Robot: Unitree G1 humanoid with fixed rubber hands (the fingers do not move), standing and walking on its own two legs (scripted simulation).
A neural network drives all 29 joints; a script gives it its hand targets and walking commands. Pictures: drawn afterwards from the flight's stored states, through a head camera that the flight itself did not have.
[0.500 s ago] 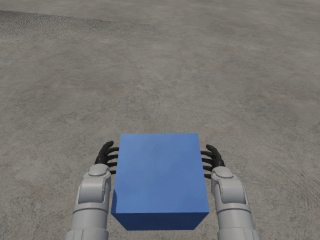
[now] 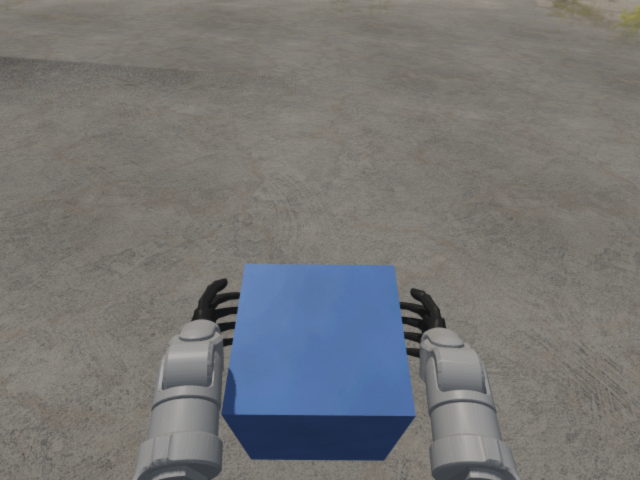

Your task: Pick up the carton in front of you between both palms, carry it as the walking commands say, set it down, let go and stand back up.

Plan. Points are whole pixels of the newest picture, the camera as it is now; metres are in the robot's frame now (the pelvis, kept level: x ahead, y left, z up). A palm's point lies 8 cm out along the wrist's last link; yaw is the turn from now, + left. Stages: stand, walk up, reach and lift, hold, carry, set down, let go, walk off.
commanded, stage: hold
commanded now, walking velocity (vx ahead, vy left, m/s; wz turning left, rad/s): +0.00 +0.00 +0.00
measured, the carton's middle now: (318, 368) +0.30 +0.00 -0.04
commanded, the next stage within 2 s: set down in 0.04 s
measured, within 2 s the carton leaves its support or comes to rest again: neither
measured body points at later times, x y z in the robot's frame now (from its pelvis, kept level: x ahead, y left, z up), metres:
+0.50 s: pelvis +0.00 -0.01 -0.02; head +0.09 -0.01 +0.42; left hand +0.35 +0.16 -0.04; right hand +0.36 -0.14 -0.06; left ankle +0.05 +0.11 -0.74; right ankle +0.03 -0.12 -0.74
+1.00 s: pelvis -0.04 -0.02 -0.15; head +0.17 -0.01 +0.25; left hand +0.37 +0.16 -0.21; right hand +0.41 -0.13 -0.23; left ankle +0.05 +0.11 -0.74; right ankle +0.03 -0.12 -0.74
